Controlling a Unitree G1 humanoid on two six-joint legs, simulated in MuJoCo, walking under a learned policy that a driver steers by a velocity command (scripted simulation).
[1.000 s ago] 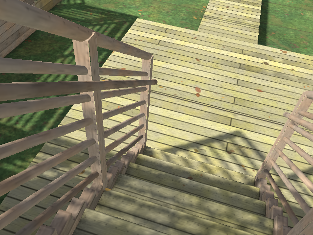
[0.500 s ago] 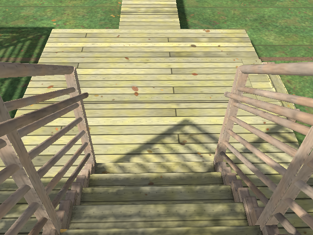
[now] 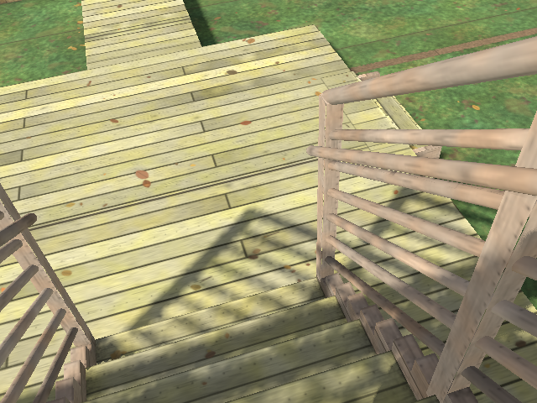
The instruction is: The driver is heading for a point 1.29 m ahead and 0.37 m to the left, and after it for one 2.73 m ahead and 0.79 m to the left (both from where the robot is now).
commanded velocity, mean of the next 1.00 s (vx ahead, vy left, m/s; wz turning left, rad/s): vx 0.05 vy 0.00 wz -0.06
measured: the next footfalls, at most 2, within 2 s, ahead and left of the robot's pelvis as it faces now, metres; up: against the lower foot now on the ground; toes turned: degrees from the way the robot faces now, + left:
left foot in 0.06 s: +0.14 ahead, +0.10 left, -0.19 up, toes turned +6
right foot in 0.42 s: +0.15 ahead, -0.19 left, -0.04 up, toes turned -4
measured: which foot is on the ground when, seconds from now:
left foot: up 0.00-0.04, down 0.06-1.00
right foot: down 0.00-0.08, up 0.10-0.40, down 0.42-0.70, up 0.72-0.80, down 0.82-1.00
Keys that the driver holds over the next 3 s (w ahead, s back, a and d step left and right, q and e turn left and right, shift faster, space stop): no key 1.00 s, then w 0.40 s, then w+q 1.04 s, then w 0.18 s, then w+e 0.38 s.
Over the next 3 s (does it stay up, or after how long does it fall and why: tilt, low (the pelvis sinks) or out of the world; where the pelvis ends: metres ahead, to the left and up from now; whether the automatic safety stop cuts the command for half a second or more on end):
stays up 1.00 0.32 -0.79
